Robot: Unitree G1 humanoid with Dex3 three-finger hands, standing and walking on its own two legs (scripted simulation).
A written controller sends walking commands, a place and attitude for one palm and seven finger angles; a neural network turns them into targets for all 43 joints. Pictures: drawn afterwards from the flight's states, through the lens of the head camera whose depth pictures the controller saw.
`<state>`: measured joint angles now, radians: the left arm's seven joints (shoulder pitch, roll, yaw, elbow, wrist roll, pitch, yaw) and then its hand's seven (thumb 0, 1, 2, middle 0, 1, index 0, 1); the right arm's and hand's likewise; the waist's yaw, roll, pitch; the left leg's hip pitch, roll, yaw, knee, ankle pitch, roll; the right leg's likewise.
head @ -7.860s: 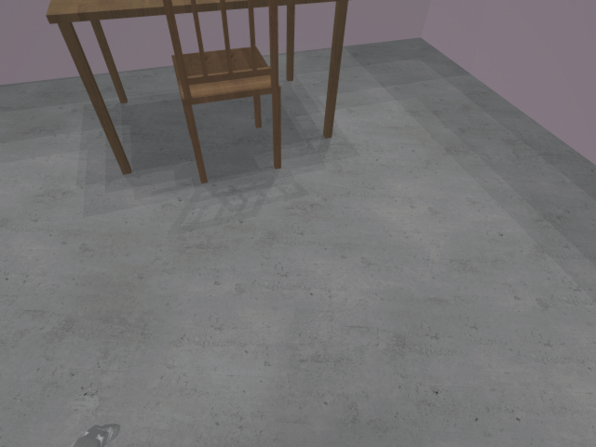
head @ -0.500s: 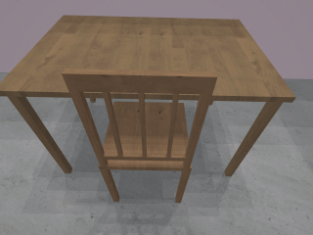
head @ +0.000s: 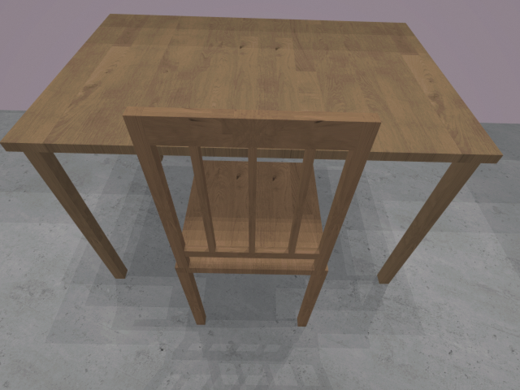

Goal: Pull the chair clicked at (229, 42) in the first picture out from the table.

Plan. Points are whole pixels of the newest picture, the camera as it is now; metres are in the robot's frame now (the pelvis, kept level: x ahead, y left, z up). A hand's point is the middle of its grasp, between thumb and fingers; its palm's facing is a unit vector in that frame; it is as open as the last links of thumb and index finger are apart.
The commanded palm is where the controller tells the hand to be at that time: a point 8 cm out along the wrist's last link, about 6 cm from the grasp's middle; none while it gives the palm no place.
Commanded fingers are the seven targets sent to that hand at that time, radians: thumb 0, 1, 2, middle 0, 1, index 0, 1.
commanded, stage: look again from close up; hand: left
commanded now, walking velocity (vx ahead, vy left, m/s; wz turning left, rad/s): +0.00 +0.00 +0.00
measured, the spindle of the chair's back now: (252, 206) +0.48 +0.05 -0.05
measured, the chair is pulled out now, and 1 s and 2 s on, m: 0.00 0.00 0.00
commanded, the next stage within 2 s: shuffle to correct the standing spot in 0.30 s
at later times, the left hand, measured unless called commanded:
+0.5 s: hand out of the picture -0.02 +0.15 -0.17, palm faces +0.01 -0.98 -0.20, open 7.4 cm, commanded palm none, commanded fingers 0.00 0.90 0.90 -0.20 -0.30 -0.20 -0.30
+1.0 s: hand out of the picture +0.01 +0.10 -0.18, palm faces +0.11 -0.98 -0.18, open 7.4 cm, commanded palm none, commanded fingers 0.00 0.90 0.90 -0.20 -0.30 -0.20 -0.30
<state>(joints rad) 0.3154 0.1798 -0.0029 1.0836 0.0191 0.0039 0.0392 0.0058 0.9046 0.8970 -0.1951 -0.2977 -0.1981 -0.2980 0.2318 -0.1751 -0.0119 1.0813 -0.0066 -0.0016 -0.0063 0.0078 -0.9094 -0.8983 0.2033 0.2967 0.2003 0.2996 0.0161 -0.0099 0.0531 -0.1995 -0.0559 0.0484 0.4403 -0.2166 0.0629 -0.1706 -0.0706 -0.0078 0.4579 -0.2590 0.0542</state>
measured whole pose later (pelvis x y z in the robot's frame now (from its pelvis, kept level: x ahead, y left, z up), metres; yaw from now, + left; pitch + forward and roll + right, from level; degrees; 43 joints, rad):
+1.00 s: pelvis +0.05 -0.05 +0.00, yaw +2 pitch -1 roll +1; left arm 0.33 0.11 0.02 1.11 0.01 -0.01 0.05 0.00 0.90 0.90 -0.20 -0.30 -0.20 -0.30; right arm 0.22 -0.16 -0.02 1.11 0.00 0.01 -0.04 0.02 -0.92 -0.90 0.20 0.30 0.20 0.30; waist 0.02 -0.01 0.08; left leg -0.20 0.00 0.00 0.55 -0.30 -0.01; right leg -0.15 -0.02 -0.07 0.56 -0.36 -0.02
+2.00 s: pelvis -0.05 +0.00 +0.00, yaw +4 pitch -2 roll -1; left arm 0.43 0.14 0.00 1.07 0.02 0.02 0.03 0.01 0.91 0.90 -0.19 -0.30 -0.20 -0.30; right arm 0.27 -0.17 -0.01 1.04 -0.01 0.02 -0.01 0.01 -0.91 -0.90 0.20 0.30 0.20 0.30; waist 0.02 0.00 0.03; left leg -0.30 -0.07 0.03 0.45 -0.16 0.08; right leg -0.24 -0.01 0.04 0.49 -0.29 0.00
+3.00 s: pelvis +0.02 -0.02 +0.00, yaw +3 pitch +0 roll +0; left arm 0.33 0.12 -0.02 1.10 0.01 -0.02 0.04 0.00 0.91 0.90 -0.19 -0.30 -0.20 -0.30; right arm 0.27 -0.15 0.01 1.11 0.00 -0.03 -0.03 0.01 -0.92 -0.90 0.20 0.30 0.20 0.30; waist 0.01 -0.02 0.02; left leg -0.22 -0.05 0.04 0.41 -0.19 0.05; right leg -0.16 0.02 0.07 0.44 -0.28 0.00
